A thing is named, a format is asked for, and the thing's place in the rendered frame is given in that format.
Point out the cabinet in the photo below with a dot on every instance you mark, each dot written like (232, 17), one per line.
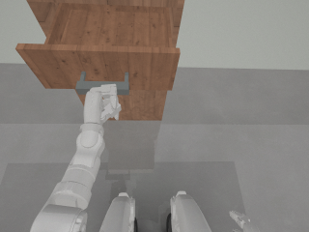
(138, 105)

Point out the handle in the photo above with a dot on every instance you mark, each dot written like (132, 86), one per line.
(82, 86)

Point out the robot right hand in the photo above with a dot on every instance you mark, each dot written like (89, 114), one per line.
(244, 222)

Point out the robot left hand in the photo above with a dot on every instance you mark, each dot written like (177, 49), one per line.
(98, 99)

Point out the drawer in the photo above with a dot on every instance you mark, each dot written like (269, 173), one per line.
(105, 42)

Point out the robot thigh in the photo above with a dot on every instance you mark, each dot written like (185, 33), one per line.
(119, 215)
(185, 210)

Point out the robot left upper arm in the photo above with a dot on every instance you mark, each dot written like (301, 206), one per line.
(59, 218)

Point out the robot right thigh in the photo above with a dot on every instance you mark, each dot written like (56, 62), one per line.
(185, 210)

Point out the robot left thigh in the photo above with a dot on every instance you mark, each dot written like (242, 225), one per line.
(119, 215)

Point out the robot left forearm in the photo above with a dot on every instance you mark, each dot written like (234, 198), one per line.
(75, 188)

